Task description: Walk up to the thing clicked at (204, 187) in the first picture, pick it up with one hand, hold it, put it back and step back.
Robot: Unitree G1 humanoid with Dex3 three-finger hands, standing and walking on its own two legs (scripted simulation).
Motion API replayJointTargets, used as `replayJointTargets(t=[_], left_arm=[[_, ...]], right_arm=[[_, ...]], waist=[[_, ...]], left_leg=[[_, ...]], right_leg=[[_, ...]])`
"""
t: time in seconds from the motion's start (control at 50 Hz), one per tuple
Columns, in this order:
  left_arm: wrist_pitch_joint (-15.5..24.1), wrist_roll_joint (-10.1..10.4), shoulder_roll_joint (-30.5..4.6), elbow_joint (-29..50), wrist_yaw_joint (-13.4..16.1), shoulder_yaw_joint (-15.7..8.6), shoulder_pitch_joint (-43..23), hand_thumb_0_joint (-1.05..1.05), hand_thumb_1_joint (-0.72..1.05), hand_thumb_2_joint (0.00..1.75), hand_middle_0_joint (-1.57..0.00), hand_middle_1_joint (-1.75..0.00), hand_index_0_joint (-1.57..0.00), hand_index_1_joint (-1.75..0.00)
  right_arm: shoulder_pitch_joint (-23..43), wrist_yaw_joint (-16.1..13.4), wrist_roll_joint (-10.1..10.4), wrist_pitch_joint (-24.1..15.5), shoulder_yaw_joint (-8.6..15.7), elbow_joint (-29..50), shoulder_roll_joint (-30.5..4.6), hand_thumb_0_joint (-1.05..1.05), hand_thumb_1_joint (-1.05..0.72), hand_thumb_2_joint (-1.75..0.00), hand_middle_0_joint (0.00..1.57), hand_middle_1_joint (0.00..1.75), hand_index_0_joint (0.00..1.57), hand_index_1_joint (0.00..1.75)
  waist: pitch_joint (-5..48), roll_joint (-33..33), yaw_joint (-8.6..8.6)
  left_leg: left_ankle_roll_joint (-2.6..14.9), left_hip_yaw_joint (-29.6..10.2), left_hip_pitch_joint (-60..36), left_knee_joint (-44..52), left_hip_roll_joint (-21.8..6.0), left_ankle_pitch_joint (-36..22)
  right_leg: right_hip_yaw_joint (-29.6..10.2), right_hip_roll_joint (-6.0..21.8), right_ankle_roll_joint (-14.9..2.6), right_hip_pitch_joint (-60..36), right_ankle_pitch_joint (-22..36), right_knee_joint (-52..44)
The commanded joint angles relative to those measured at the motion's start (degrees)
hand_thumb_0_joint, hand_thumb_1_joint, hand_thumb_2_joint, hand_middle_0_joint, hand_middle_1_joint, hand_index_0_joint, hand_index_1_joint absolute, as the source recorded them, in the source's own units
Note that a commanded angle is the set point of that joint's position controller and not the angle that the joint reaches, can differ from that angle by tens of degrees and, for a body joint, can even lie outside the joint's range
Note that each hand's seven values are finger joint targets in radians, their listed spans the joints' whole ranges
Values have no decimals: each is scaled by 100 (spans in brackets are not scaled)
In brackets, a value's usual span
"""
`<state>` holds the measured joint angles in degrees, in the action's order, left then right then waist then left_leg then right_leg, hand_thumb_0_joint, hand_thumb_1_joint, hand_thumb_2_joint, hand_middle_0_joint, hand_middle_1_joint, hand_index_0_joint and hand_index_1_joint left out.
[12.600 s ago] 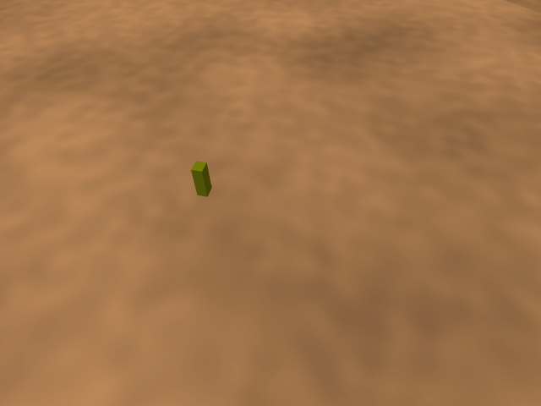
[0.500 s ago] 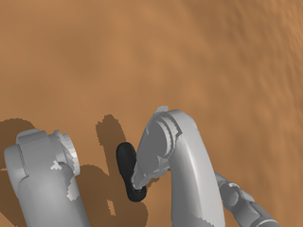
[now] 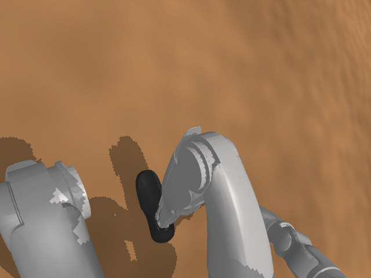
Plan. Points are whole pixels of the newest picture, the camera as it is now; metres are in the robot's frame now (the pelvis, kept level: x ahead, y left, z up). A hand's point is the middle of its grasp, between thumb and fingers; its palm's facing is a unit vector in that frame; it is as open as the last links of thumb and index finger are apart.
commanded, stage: settle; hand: left
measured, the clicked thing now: out of the picture +0.46 +0.37 -0.20
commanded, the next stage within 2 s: hold in 0.28 s
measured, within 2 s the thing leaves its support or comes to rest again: leaves its support in 0.18 s
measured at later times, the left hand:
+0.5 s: hand out of the picture +0.42 +0.40 -0.11, palm faces +0.60 -0.80 -0.06, open 10.5 cm
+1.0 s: hand out of the picture +0.35 +0.38 +0.06, palm faces +0.57 -0.82 -0.09, open 10.3 cm
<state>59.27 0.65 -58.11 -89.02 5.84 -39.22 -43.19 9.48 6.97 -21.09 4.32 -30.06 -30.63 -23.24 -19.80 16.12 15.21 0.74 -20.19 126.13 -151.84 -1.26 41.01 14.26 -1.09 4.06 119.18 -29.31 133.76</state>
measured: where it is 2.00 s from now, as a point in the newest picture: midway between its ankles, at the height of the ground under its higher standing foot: (116, 247)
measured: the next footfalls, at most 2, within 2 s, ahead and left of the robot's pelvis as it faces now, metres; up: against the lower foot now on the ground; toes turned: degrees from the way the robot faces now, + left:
none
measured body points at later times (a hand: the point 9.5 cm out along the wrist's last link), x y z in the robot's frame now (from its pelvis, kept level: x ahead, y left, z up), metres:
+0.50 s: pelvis +0.00 +0.00 +0.01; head +0.21 +0.18 +0.36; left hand +0.38 +0.44 -0.11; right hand +0.17 -0.25 -0.03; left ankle +0.08 +0.12 -0.26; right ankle +0.17 -0.12 -0.26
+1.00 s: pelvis +0.02 -0.01 +0.08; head +0.20 +0.10 +0.48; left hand +0.32 +0.43 +0.07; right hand +0.24 -0.23 -0.03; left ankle +0.08 +0.12 -0.26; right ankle +0.17 -0.12 -0.26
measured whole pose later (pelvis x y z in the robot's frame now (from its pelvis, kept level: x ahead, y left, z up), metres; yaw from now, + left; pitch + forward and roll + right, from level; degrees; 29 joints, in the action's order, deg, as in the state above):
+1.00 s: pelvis +0.02 -0.01 +0.08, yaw +10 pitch +31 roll -9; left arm 30.0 10.0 -27.4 -38.3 -5.1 -28.4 -24.3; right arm -3.3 3.3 -2.8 3.7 -4.6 -35.4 -16.3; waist 6.6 1.3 3.8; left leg 0.9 -6.6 123.4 -132.3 -0.1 40.5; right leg 4.6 3.9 1.6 120.5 -35.5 125.0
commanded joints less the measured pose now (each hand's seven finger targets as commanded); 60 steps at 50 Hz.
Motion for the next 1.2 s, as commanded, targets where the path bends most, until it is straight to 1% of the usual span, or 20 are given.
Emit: replayJointTargets(t=[0.0, 0.08, 0.22, 0.32, 0.46, 0.48, 0.5, 0.54, 0.58, 0.64, 0.68, 0.72, 0.78, 0.84, 0.88, 0.92, 0.96, 1.02, 1.06, 1.18], left_arm=[[446, 10, -1378, 934, -37, -58, -1103, 0, 41, 137, -116, -142, -118, -142], [455, 92, -1463, 1268, -30, -198, -1210, 0, 36, 141, -120, -147, -122, -148], [269, -5, -1462, 1929, -93, -236, -1263, 0, 34, 149, -131, -159, -133, -160], [-41, 5, -1146, 2307, -246, -99, -1064, 0, 32, 151, -136, -164, -138, -164], [-523, 242, -371, 3146, -579, 244, -800, 0, 40, 149, -135, -169, -141, -166], [-621, 257, -441, 3255, -628, 163, -658, 0, 38, 148, -134, -168, -139, -165], [-720, 264, -225, 3234, -714, 334, -520, 0, 39, 148, -135, -168, -140, -165], [-839, 325, -193, 3776, -860, 359, -626, 0, 37, 146, -134, -167, -140, -164], [-1026, 429, 285, 3906, -988, 564, -541, 0, 31, 144, -133, -166, -139, -163], [-1229, 577, 9, 4680, -1052, 253, -551, 0, 28, 139, -129, -161, -135, -158], [-1394, 681, 665, 4877, -1129, 630, -549, 0, 30, 139, -127, -160, -133, -157], [-1562, 736, 619, 5139, -1090, 488, -327, 0, 29, 138, -127, -159, -133, -156], [-1857, 836, 1374, 5445, -1188, 963, -91, 0, 30, 135, -125, -155, -130, -152], [-2062, 884, 972, 6377, -1136, 622, -66, 0, 27, 132, -122, -151, -127, -148], [-2272, 990, 1407, 6681, -1123, 780, 134, 0, 22, 131, -122, -151, -127, -148], [-2538, 1082, 2041, 6326, -1118, 1044, 479, 0, 17, 131, -122, -152, -127, -149], [-2675, 1057, 1737, 6761, -1090, 848, 492, 0, 13, 129, -120, -149, -125, -147], [-2897, 1147, 1972, 7610, -1109, 956, 837, 0, 8, 125, -119, -148, -124, -145], [-3140, 1238, 2365, 7568, -1029, 1020, 1297, 0, 8, 125, -119, -147, -124, -145], [-3586, 1142, 2630, 8322, -659, 1162, 1668, 0, -3, 125, -122, -150, -128, -148]], right_arm=[[-349, -80, -19, 82, 677, -28, -2092, 0, -88, -90, 20, 30, 20, 30], [-342, -79, 7, 59, 724, -12, -2092, 0, -88, -90, 20, 30, 20, 30], [-508, -72, 48, 78, 916, -70, -2032, 0, -88, -90, 20, 30, 20, 30], [-624, -69, 158, 86, 1150, -101, -1998, 0, -87, -90, 20, 30, 20, 30], [-971, -53, 472, 46, 1524, -75, -1808, 0, -88, -89, 20, 30, 20, 30], [-1039, -67, 530, 43, 1602, -114, -1776, 0, -88, -89, 20, 30, 20, 30], [-1108, -67, 593, 51, 1656, -183, -1730, 0, -87, -88, 20, 30, 20, 30], [-1199, -85, 714, 33, 1805, -207, -1693, 0, -88, -89, 20, 30, 20, 30], [-1324, -83, 844, 14, 1939, -238, -1605, 0, -88, -89, 20, 30, 20, 30], [-1485, -135, 1034, -25, 2138, -247, -1469, 0, -88, -89, 20, 30, 20, 30], [-1464, -155, 1155, -43, 2264, -157, -1339, 0, -88, -89, 20, 30, 20, 30], [-1579, -202, 1288, -59, 2429, -180, -1270, 0, -88, -89, 20, 30, 20, 30], [-1699, -248, 1464, -91, 2673, -162, -1124, 0, -89, -89, 20, 30, 20, 30], [-1853, -349, 1649, -110, 2914, -158, -1007, 0, -89, -89, 20, 30, 20, 30], [-1864, -394, 1776, -146, 3043, -134, -822, 0, -89, -89, 20, 30, 20, 30], [-1833, -456, 1894, -222, 3129, -86, -721, 0, -90, -89, 20, 30, 20, 30], [-1877, -546, 1968, -253, 3242, -44, -728, 0, -90, -89, 20, 30, 20, 30], [-1922, -625, 2056, -310, 3342, 93, -594, 0, -90, -89, 20, 30, 20, 30], [-1888, -687, 2146, -372, 3374, 180, -527, 0, -89, -89, 20, 30, 20, 30], [-1818, -875, 2257, -484, 3421, 320, -240, 0, -90, -89, 20, 30, 20, 30]], waist=[[3451, -3488, 648], [3493, -3582, 567], [3830, -3974, 419], [4052, -4085, 281], [4347, -3862, 74], [4460, -3809, -76], [4425, -3792, -75], [4493, -3933, -192], [4593, -3815, -213], [5194, -3930, -576], [5234, -3827, -585], [5481, -3882, -786], [5716, -3809, -793], [6269, -3842, -1097], [6355, -3494, -1121], [6059, -2980, -966], [6232, -2762, -1088], [6844, -2637, -1255], [6593, -2459, -1248], [6611, -2113, -1309]], left_leg=[[-239, 295, -2256, 2146, -407, -937], [-236, 303, -2302, 2167, -406, -851], [-312, 413, -2609, 2271, -379, -1144], [-329, 473, -2703, 2440, -338, -1076], [-232, 685, -2313, 2612, -212, -795], [-219, 742, -2296, 2622, -204, -847], [-209, 753, -2268, 2677, -184, -700], [-200, 756, -2322, 2852, -179, -501], [-177, 796, -2289, 2954, -134, -282], [-149, 932, -2436, 3104, -78, -302], [-141, 962, -2432, 3300, -50, -43], [-130, 1047, -2572, 3462, -6, -26], [-129, 1154, -2742, 3655, 28, -185], [-118, 1252, -3110, 3853, 43, -510], [-61, 1364, -3022, 4018, 77, -422], [7, 1392, -2860, 4179, 115, -200], [34, 1450, -3012, 4319, 112, -305], [34, 1564, -3482, 4573, 134, -697], [34, 1548, -3619, 4829, 137, -806], [80, 1679, -4219, 5487, 107, -1019]], right_leg=[[558, -231, -354, -1747, 592, -644], [511, -222, -368, -1705, 523, -661], [461, -200, -407, -1686, 658, -609], [411, -151, -429, -1490, 590, -613], [224, -85, -467, -1500, 447, -762], [162, -84, -480, -1475, 464, -771], [142, -65, -489, -1339, 340, -804], [61, -22, -521, -1141, 206, -801], [0, 16, -534, -997, 40, -856], [-163, 48, -572, -1099, 23, -923], [-222, 86, -598, -935, -202, -1006], [-324, 120, -615, -952, -235, -1123], [-470, 170, -645, -874, -154, -1272], [-651, 208, -666, -1034, -10, -1467], [-762, 217, -652, -1290, -100, -1725], [-813, 230, -623, -1389, -269, -2058], [-905, 253, -602, -1749, -251, -2384], [-1027, 263, -588, -2470, -37, -2718], [-1049, 274, -584, -2579, 11, -2984], [-1223, 252, -523, -3797, 162, -3914]])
